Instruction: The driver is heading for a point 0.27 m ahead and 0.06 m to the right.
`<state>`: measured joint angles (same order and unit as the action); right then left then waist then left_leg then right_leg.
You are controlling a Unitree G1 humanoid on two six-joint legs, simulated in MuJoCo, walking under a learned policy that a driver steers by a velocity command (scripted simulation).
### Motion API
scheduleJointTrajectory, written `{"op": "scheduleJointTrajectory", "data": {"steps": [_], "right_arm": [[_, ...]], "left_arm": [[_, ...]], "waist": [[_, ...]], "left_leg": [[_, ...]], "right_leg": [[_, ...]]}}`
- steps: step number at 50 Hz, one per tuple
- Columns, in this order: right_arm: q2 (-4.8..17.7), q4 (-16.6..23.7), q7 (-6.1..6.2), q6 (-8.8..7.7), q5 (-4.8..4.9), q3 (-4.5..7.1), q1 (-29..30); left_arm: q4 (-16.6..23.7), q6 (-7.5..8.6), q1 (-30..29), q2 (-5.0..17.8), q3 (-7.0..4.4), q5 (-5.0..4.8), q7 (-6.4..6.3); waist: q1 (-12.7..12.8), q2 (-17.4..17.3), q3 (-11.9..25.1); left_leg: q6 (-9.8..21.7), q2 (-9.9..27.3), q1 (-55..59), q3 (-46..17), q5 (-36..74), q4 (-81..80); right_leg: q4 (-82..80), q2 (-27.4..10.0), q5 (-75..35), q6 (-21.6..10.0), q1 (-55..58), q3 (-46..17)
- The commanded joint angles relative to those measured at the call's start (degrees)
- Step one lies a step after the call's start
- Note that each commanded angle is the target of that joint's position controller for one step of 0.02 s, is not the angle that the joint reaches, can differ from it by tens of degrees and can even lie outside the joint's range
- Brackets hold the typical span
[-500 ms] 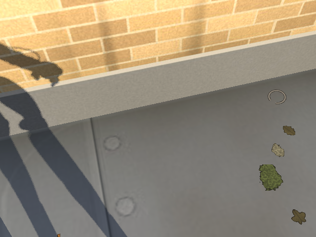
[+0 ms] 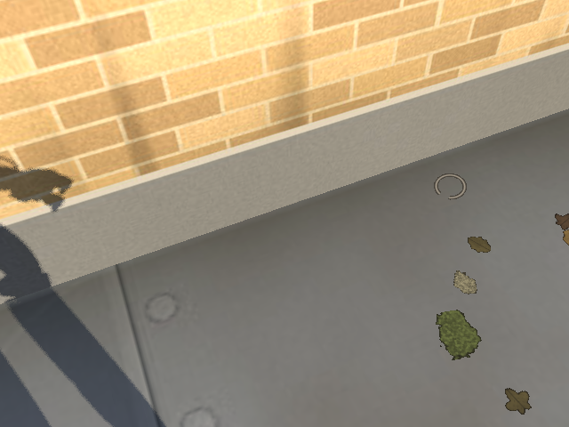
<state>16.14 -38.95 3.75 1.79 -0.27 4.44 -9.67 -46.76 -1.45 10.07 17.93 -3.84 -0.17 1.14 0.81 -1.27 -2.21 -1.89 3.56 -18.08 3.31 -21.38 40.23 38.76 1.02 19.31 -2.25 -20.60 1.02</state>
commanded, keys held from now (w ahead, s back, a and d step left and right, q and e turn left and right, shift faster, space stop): e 0.78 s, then no key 0.10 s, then q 0.12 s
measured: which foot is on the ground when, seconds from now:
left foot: up 0.00-0.34, down 0.36-0.78, up 0.80-1.00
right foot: down 0.00-0.36, up 0.38-0.76, down 0.78-1.00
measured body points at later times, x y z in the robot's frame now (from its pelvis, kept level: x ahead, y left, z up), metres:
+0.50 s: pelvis +0.00 +0.04 +0.02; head +0.03 +0.05 +0.47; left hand +0.22 +0.28 -0.09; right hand +0.05 -0.27 -0.07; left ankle +0.03 +0.15 -0.72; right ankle -0.05 -0.09 -0.64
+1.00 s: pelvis -0.03 -0.02 +0.02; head -0.02 -0.06 +0.47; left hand +0.24 +0.12 -0.06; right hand -0.07 -0.33 -0.10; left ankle +0.04 +0.12 -0.65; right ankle -0.07 -0.09 -0.72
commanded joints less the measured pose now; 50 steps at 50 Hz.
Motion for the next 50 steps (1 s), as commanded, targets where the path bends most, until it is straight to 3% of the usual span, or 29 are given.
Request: {"op": "scheduleJointTrajectory", "data": {"steps": [1,2,3,4,6,10,14,17,18,19,20,21,22,23,24,27,31,34,36,38,39,40,41,42,43,44,45,48,50], "right_arm": [[4.2,7.0,0.39,-1.33,-0.61,1.18,7.0],[4.7,6.2,0.14,-1.37,0.14,1.37,4.9],[5.0,5.2,0.09,-1.25,0.43,1.50,3.5],[5.9,4.7,0.27,-1.29,0.11,1.79,2.9],[5.3,4.2,0.30,-1.63,0.05,1.72,2.5],[3.3,3.8,-0.75,-2.38,0.69,0.87,2.6],[4.8,3.4,-1.91,-2.94,1.03,1.29,1.4],[5.2,1.9,-2.62,-3.63,0.92,1.90,-2.7],[7.9,1.8,-2.39,-3.58,0.29,2.67,-4.1],[12.1,3.0,-1.85,-2.97,-0.96,3.37,-2.6],[12.5,3.6,-2.40,-3.14,-3.28,3.39,-1.4],[9.3,4.9,-2.30,-3.57,-2.93,2.41,1.8],[6.9,5.2,-2.07,-3.67,-1.91,1.81,4.8],[5.9,5.6,-1.79,-3.63,-0.99,1.44,6.0],[5.6,5.4,-1.52,-3.54,-0.41,1.17,5.9],[6.4,4.4,-0.75,-2.82,-0.82,1.36,1.6],[9.4,3.8,-0.87,-1.98,-0.55,2.55,0.0],[11.0,3.6,-1.76,-1.78,0.15,3.15,0.7],[11.3,3.3,-2.16,-1.87,1.14,3.31,1.2],[9.9,2.4,-2.32,-2.02,2.22,3.01,1.0],[7.4,1.3,-2.63,-2.24,1.27,2.34,-2.2],[2.7,4.2,-3.06,-2.30,-2.59,0.39,-1.9],[5.9,5.2,-2.31,-2.39,-1.25,1.22,3.9],[8.1,4.9,-1.91,-1.93,0.37,1.87,5.3],[8.2,4.0,-1.58,-1.57,0.58,2.08,4.5],[8.3,2.7,-1.17,-1.22,0.14,2.22,3.5],[8.0,1.8,-1.17,-0.91,-0.14,2.21,1.5],[5.3,-0.9,-1.98,-0.65,0.58,1.24,-2.3],[3.8,-0.9,-2.38,-0.53,0.60,0.29,-0.5]], "left_arm": [[3.5,1.26,6.7,11.1,-2.50,1.70,-0.41],[4.2,2.21,5.3,10.7,-2.25,1.56,-0.59],[5.2,2.67,2.3,10.3,-2.29,0.60,-0.89],[5.8,2.48,-0.2,9.9,-2.22,-0.33,-1.42],[6.3,1.24,-1.8,8.9,-2.00,-0.76,-2.30],[7.2,-0.24,-1.3,9.6,-2.74,-0.83,-3.26],[8.5,-0.97,-2.9,9.8,-3.17,-0.95,-2.93],[9.5,-1.57,-4.8,8.7,-2.99,-1.90,-3.03],[9.8,-1.58,-3.4,6.9,-2.50,-1.64,-3.18],[10.0,-1.35,-0.9,3.3,-1.65,-0.93,-3.02],[11.1,-0.53,-1.2,7.3,-3.06,-0.65,-2.88],[9.8,-0.42,0.1,10.8,-4.27,-0.64,-2.80],[8.4,-0.85,1.5,10.9,-4.74,-0.91,-2.80],[7.2,-1.54,2.6,9.5,-4.60,-0.82,-3.07],[7.4,-1.96,2.5,8.3,-4.31,-0.82,-2.99],[10.5,-1.86,-1.9,5.5,-3.20,-1.49,-2.37],[13.1,-1.66,-4.0,3.6,-2.03,-0.98,-1.13],[13.8,-1.90,-2.9,4.5,-2.18,-1.03,-0.44],[14.1,-2.28,-1.3,4.8,-2.52,-1.15,0.02],[12.8,-2.42,3.4,5.1,-3.20,-1.05,0.07],[12.5,-2.28,5.9,8.5,-4.37,-1.01,-0.56],[14.2,-1.80,6.3,15.7,-5.49,-0.57,-1.66],[15.0,-0.25,7.0,13.3,-4.54,1.80,-0.92],[14.6,0.88,5.0,11.2,-3.65,2.07,-0.64],[14.1,1.41,1.9,9.3,-3.08,1.12,-0.90],[14.1,1.42,-0.4,7.3,-2.33,0.19,-1.23],[14.0,1.41,-2.5,5.8,-1.50,-0.09,-1.59],[12.7,2.00,-3.8,0.7,0.69,1.30,-2.13],[11.4,2.19,-3.6,0.9,0.78,1.75,-2.21]], "waist": [[4.6,16.1,7.9],[3.2,10.4,9.6],[1.6,6.7,9.2],[0.6,5.1,8.3],[-0.3,6.4,8.2],[0.5,8.3,8.9],[0.5,11.4,7.7],[-2.2,10.7,7.1],[-1.8,7.0,8.0],[0.8,-7.8,7.6],[0.6,-14.0,5.8],[1.4,-8.7,4.6],[2.5,-6.4,3.3],[2.5,-5.6,2.9],[1.7,-6.0,2.1],[-1.4,-7.3,2.8],[-3.3,-8.5,5.4],[-3.0,-9.4,6.0],[-1.9,-9.5,6.1],[0.7,-7.4,6.7],[0.7,0.8,7.8],[-1.6,20.6,8.3],[3.8,15.4,12.0],[2.9,10.5,9.2],[1.1,8.7,7.2],[0.2,7.3,6.6],[-1.2,7.9,6.7],[-2.5,8.3,8.4],[-1.3,8.6,6.7]], "left_leg": [[-1.5,-6.2,-18.3,-5.3,-18.6,22.9],[-1.2,-4.9,-19.4,-8.8,-17.9,28.7],[-1.2,-3.9,-20.2,-9.3,-14.3,29.6],[-1.4,-2.9,-20.1,-9.6,-10.2,26.9],[-2.3,-3.4,-15.8,-8.3,-5.7,21.1],[-3.0,-5.3,-9.5,-7.6,-1.6,7.4],[-2.4,-6.7,-2.8,-7.5,0.5,-2.6],[-0.2,-6.4,6.1,-6.3,10.5,-18.1],[2.3,0.1,12.1,-11.0,12.5,-20.6],[8.5,12.9,15.9,-24.5,19.1,-23.4],[16.6,20.6,9.0,-33.7,22.4,-25.3],[17.2,18.8,7.0,-29.8,20.2,-25.3],[14.3,14.6,6.3,-23.3,17.6,-24.5],[12.4,11.3,7.1,-18.8,15.7,-23.9],[12.4,10.7,7.6,-16.3,18.5,-23.5],[13.8,10.0,12.0,-11.4,22.6,-23.3],[14.8,12.6,15.0,-8.8,26.2,-21.9],[14.6,13.7,12.8,-6.5,29.4,-20.6],[13.4,14.5,12.6,-5.7,30.0,-18.2],[8.9,12.6,8.6,-1.9,25.8,-11.5],[3.9,9.0,0.6,3.0,16.5,-1.7],[-2.4,0.9,-18.0,6.0,-17.4,17.1],[-2.6,-1.8,-20.3,-4.0,-19.8,26.6],[-1.9,-0.5,-20.4,-5.6,-15.4,29.9],[-1.3,0.2,-20.4,-6.2,-10.4,28.5],[-1.4,0.8,-19.8,-6.6,-6.5,27.1],[-2.0,0.5,-17.0,-6.2,-2.5,27.0],[-3.1,1.0,-9.1,-5.9,3.9,20.2],[-3.2,1.7,-5.5,-5.9,4.6,10.2]], "right_leg": [[-19.3,-20.2,-37.4,-17.7,17.5,-33.0],[-17.8,-19.9,-37.7,-17.4,19.1,-30.7],[-16.4,-18.1,-37.6,-15.3,18.8,-27.3],[-16.3,-16.6,-36.0,-13.3,17.7,-24.7],[-16.9,-13.0,-32.6,-11.0,14.6,-21.7],[-17.3,-10.9,-26.2,-10.2,13.3,-21.6],[-18.1,-10.3,-20.4,-9.9,9.3,-26.2],[-15.3,-7.1,-15.0,-6.4,5.8,-27.3],[-10.7,-4.3,-6.4,-3.4,0.7,-24.8],[3.2,3.8,9.5,0.4,-8.8,-14.7],[16.3,4.9,18.0,2.9,-13.5,-10.0],[24.3,2.0,14.3,4.1,-12.9,-11.3],[27.6,1.6,10.1,5.0,-13.4,-10.5],[30.2,1.4,6.8,6.0,-14.2,-9.6],[32.1,1.0,4.7,7.1,-15.5,-9.0],[25.7,-0.6,1.8,9.0,-16.9,-5.2],[14.2,-3.2,4.3,8.9,-11.6,-2.2],[6.7,-2.6,4.2,7.2,-5.0,1.3],[0.0,-2.0,1.4,5.3,-1.5,2.4],[-12.7,0.1,-8.7,1.8,8.1,3.4],[-16.8,-3.3,-21.1,-0.8,17.6,-3.8],[-15.3,-20.2,-46.9,-9.3,26.9,-26.5],[-17.3,-24.7,-43.7,-18.4,20.6,-30.5],[-18.2,-21.4,-38.3,-16.8,18.1,-24.5],[-18.5,-17.8,-32.8,-13.4,16.3,-20.4],[-18.5,-15.7,-30.1,-11.1,15.6,-18.1],[-18.8,-14.2,-32.2,-10.4,13.7,-15.2],[-19.8,-11.7,-31.8,-9.4,12.3,-8.8],[-20.6,-11.1,-26.6,-8.7,11.9,-7.3]]}}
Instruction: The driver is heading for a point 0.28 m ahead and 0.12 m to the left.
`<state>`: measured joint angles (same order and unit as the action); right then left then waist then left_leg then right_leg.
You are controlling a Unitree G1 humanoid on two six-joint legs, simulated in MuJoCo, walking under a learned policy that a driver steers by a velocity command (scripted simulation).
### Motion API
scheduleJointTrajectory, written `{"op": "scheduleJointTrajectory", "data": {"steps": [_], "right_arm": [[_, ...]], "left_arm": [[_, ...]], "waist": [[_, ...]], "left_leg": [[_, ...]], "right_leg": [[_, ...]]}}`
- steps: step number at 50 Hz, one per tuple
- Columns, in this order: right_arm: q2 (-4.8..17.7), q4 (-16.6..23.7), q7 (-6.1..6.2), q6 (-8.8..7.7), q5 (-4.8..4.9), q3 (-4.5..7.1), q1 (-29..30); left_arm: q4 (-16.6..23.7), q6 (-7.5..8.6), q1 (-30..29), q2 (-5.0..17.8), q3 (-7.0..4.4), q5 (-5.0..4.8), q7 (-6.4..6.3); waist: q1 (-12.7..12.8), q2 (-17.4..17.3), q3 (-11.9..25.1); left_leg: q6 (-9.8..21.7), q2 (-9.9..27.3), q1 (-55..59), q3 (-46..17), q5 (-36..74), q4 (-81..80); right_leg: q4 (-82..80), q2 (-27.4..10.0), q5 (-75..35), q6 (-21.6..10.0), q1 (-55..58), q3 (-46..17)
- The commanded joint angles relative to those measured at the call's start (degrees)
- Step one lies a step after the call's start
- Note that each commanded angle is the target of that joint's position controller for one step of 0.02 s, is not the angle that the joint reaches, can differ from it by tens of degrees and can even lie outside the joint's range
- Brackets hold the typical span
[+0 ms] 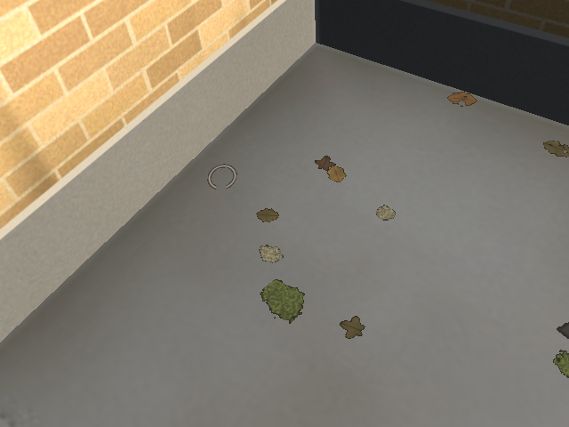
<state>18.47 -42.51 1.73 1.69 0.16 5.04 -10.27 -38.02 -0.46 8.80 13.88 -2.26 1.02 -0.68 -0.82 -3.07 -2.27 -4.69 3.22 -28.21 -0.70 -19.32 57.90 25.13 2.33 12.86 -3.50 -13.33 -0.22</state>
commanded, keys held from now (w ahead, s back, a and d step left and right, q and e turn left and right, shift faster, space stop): q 0.62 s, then w+q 0.14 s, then w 0.16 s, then no key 0.08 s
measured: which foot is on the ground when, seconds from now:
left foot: up 0.00-0.30, down 0.32-0.80, up 0.82-1.00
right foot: down 0.00-0.32, up 0.34-0.78, down 0.80-1.00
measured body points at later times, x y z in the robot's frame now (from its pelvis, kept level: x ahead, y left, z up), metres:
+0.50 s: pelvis -0.01 +0.04 +0.00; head +0.03 +0.08 +0.45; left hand +0.09 +0.37 -0.11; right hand +0.19 -0.21 -0.08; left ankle -0.04 +0.12 -0.74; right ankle +0.00 -0.11 -0.66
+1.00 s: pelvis +0.07 +0.04 +0.00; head +0.10 +0.03 +0.45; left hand -0.02 +0.31 -0.11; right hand +0.34 -0.12 -0.10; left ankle +0.03 +0.18 -0.68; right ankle +0.08 -0.09 -0.74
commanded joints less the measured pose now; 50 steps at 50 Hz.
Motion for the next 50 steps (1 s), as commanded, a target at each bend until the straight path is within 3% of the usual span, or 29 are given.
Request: {"op": "scheduleJointTrajectory", "data": {"steps": [1,3,5,10,13,15,16,17,18,19,20,21,22,23,26,31,32,35,37,39,40,41,42,43,44,45,46,48,50], "right_arm": [[1.6,3.0,-0.45,-0.36,0.14,-0.54,1.3],[3.7,3.6,-0.45,-0.22,0.41,-0.27,2.3],[5.2,4.2,-0.28,-0.17,0.83,0.06,2.5],[3.7,4.5,-0.76,-0.33,1.07,-0.23,0.9],[3.0,4.2,-1.74,-0.18,1.34,-0.34,-0.7],[3.4,3.6,-2.31,-0.23,1.16,-0.12,-3.3],[6.6,4.0,-1.96,-0.31,0.61,0.77,-3.9],[13.8,5.1,-1.06,-0.54,0.36,2.51,-4.7],[12.2,5.7,-1.47,-1.29,-1.18,1.95,-6.7],[11.2,5.9,-1.71,-2.30,-1.49,1.51,-5.7],[10.3,6.0,-1.54,-2.88,-0.70,1.51,-2.8],[9.5,6.4,-1.37,-2.87,0.30,1.33,-0.6],[8.7,6.7,-0.99,-2.67,0.96,0.96,0.5],[8.5,6.9,-0.75,-2.28,1.01,0.76,0.4],[8.9,7.5,-0.31,-1.53,0.65,0.97,-0.4],[10.4,8.2,0.13,-0.58,0.62,1.53,0.0],[10.4,8.3,0.08,-0.49,0.75,1.56,-0.3],[9.9,8.5,-0.31,-0.61,0.97,1.33,-0.1],[9.7,8.6,-0.60,-0.82,0.88,1.16,0.4],[8.2,9.0,-0.51,-0.87,1.05,0.51,2.0],[5.5,9.1,-0.37,-1.22,0.73,-0.37,1.4],[0.3,9.1,-0.57,-1.65,-0.10,-2.09,-0.1],[3.0,12.4,-0.27,-2.48,1.43,-1.21,1.8],[6.9,11.3,0.00,-3.13,1.60,-0.18,1.5],[8.1,10.1,-0.23,-3.38,1.36,0.29,1.3],[7.3,9.0,-0.47,-3.60,0.84,0.26,0.6],[6.6,9.2,-0.89,-4.19,0.61,0.15,1.4],[4.1,9.6,-1.62,-5.04,0.20,-0.54,3.7],[1.6,10.2,-2.07,-5.26,-0.30,-1.50,5.3]], "left_arm": [[2.0,1.15,-2.0,5.9,-1.05,0.79,-0.41],[1.0,0.81,-1.5,8.5,-1.80,0.83,-0.37],[0.3,0.27,-1.3,10.5,-2.55,0.22,-0.46],[-0.1,-0.87,-2.0,10.9,-3.30,-0.50,-1.28],[0.1,-1.57,-3.8,10.9,-3.70,-1.05,-1.67],[-0.3,-2.03,-4.1,11.0,-3.99,-2.03,-1.88],[-0.8,-1.76,-2.2,10.0,-3.96,-1.96,-1.80],[1.6,-1.15,-3.6,6.9,-3.11,0.75,-1.47],[3.2,-0.75,-9.5,7.4,-3.12,0.61,-1.61],[2.8,-0.63,-8.5,9.0,-3.73,-0.44,-1.30],[1.9,-0.68,-7.0,9.3,-4.00,-1.10,-1.17],[1.0,-0.77,-5.8,9.5,-4.19,-0.97,-1.37],[0.7,-0.84,-5.3,10.1,-4.44,-0.67,-1.62],[0.5,-0.77,-4.6,9.3,-4.28,-0.78,-1.52],[0.6,-0.58,-4.4,8.4,-3.98,-1.30,-1.45],[1.3,-0.01,-5.8,8.3,-3.80,-1.36,-1.42],[1.3,0.26,-5.5,8.5,-3.80,-1.46,-1.20],[2.1,1.73,-6.6,9.0,-3.89,-2.16,-0.14],[2.2,3.20,-5.4,9.3,-4.10,-2.65,0.54],[0.4,4.61,-0.2,8.7,-4.37,-2.86,0.99],[-0.6,5.07,3.0,9.7,-4.72,-2.35,0.87],[-1.4,5.34,8.6,11.6,-4.81,-0.96,0.63],[-2.8,5.64,11.8,17.2,-5.96,0.93,1.43],[-2.3,6.23,8.8,14.0,-5.27,-0.03,1.66],[-2.1,6.33,7.1,10.5,-4.22,-1.20,1.26],[-2.1,6.31,7.0,9.7,-3.80,-1.52,0.97],[-2.6,6.14,7.5,9.5,-3.60,-1.69,0.64],[-2.9,6.04,8.0,8.8,-2.98,-1.05,0.13],[-3.3,5.42,7.8,9.4,-2.92,-1.15,-0.15]], "waist": [[1.2,10.6,5.9],[2.3,10.8,3.8],[2.9,10.2,1.8],[2.3,8.1,3.7],[0.8,8.3,5.8],[-1.2,8.3,6.5],[-0.8,3.2,6.7],[1.0,-12.4,7.4],[-3.8,-12.2,8.5],[-2.8,-5.2,8.2],[-0.8,-2.2,6.8],[0.1,-0.4,6.0],[0.6,-1.0,6.2],[0.9,-1.9,6.7],[0.4,-2.7,7.1],[-0.7,-4.9,5.7],[-0.9,-5.1,6.3],[-1.7,-7.4,3.8],[-0.9,-7.9,3.0],[2.4,-6.5,3.4],[3.5,-4.1,5.2],[4.3,5.8,8.9],[3.7,16.2,3.1],[2.8,12.6,-1.8],[2.5,11.7,-4.2],[2.4,10.8,-3.6],[2.7,10.3,-3.9],[3.2,9.8,-3.5],[3.3,10.2,-1.5]], "left_leg": [[-0.3,2.0,6.1,-1.7,1.8,-10.9],[-0.1,1.5,6.8,-0.6,-1.2,-14.0],[0.3,1.1,4.6,-0.3,-4.7,-14.2],[1.3,0.7,2.3,0.7,-8.7,-12.6],[2.8,-0.6,6.6,3.0,-5.2,-18.3],[5.3,-2.1,13.3,4.2,6.2,-30.2],[8.0,0.5,19.1,-2.3,19.5,-35.5],[15.7,13.8,28.2,-21.4,42.9,-35.2],[25.8,20.1,28.5,-29.1,47.7,-37.6],[25.7,18.2,28.6,-25.5,45.3,-37.6],[22.4,14.4,28.6,-20.8,42.2,-36.6],[19.9,12.1,28.4,-18.4,40.2,-36.3],[18.8,10.8,28.1,-17.3,40.3,-36.4],[18.7,9.5,27.1,-16.5,41.7,-36.5],[18.6,8.0,27.5,-16.3,39.1,-36.8],[18.1,6.9,23.6,-20.1,28.2,-36.7],[18.2,6.4,22.5,-21.4,20.2,-37.6],[18.3,5.1,17.6,-26.5,-5.4,-40.8],[17.8,4.4,15.3,-28.9,-9.7,-40.6],[15.6,2.0,11.7,-28.3,-11.8,-37.3],[13.1,-0.3,7.1,-25.6,-13.3,-32.4],[9.2,-6.0,0.9,-17.2,-16.6,-15.9],[7.7,-10.8,-13.4,-11.1,-18.7,-5.8],[7.0,-5.9,-17.3,-12.2,-14.3,1.0],[6.5,-4.7,-18.7,-11.5,-9.2,2.7],[6.0,-4.0,-18.6,-10.3,-5.8,3.3],[5.5,-3.1,-19.6,-9.5,-2.2,3.0],[4.2,-2.0,-16.7,-5.8,2.9,0.8],[2.2,-1.3,-11.9,-1.6,4.6,-5.3]], "right_leg": [[-7.5,-13.0,-17.7,-7.7,4.3,-6.5],[-7.9,-14.8,-13.5,-9.0,4.0,-8.4],[-7.6,-16.9,-12.1,-10.4,4.7,-10.6],[-4.2,-20.7,-27.0,-12.1,10.4,-11.3],[-1.2,-20.0,-31.8,-10.5,11.0,-7.5],[3.0,-17.5,-26.8,-6.6,8.5,-3.4],[9.7,-13.5,-16.3,-1.9,3.1,0.6],[24.2,-4.7,6.7,4.6,-12.5,7.3],[36.1,0.9,27.6,6.5,-20.7,0.6],[42.3,-0.9,26.4,6.5,-22.7,-3.3],[43.3,-2.2,21.3,6.5,-24.0,-4.1],[41.3,-2.8,17.5,7.0,-24.8,-4.4],[40.2,-3.3,14.3,7.6,-23.8,-4.7],[40.4,-2.4,12.1,8.4,-21.8,-4.1],[34.4,-1.6,8.9,9.5,-20.4,-3.7],[22.9,-0.9,7.8,10.1,-16.1,-4.7],[20.7,-0.7,7.5,9.9,-14.7,-4.7],[14.0,-0.1,8.3,8.1,-11.5,-4.3],[8.6,0.3,8.6,6.6,-7.1,-3.8],[-2.4,-0.2,0.9,4.6,2.5,-2.3],[-4.2,-3.7,-0.2,3.1,10.5,-4.6],[-7.8,-14.7,7.8,-0.5,18.6,-16.9],[-14.2,-23.3,21.8,-9.0,16.4,-38.2],[-15.5,-24.7,29.1,-11.5,13.5,-39.4],[-15.5,-21.6,27.7,-9.9,12.9,-33.6],[-15.6,-19.0,24.1,-8.2,13.8,-28.9],[-15.8,-17.8,19.1,-7.6,14.4,-25.7],[-15.7,-15.2,-0.8,-7.1,12.6,-17.5],[-13.7,-13.4,-20.9,-7.1,11.0,-10.7]]}}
